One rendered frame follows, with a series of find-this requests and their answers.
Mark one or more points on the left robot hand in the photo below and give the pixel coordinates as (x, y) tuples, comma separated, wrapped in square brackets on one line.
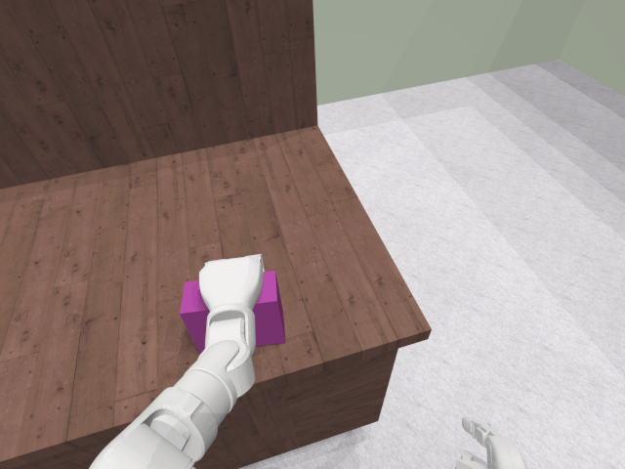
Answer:
[(232, 281)]

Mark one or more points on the sponge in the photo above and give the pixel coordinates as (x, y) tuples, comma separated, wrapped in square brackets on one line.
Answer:
[(269, 320)]

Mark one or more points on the robot left forearm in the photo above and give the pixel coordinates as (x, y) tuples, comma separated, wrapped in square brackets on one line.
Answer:
[(189, 413)]

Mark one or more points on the right robot hand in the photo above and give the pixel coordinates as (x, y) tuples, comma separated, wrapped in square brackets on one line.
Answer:
[(502, 452)]

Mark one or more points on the table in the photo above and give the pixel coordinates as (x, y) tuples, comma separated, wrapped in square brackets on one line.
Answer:
[(140, 139)]

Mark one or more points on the left robot upper arm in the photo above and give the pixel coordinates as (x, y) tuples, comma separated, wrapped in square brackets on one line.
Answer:
[(144, 448)]

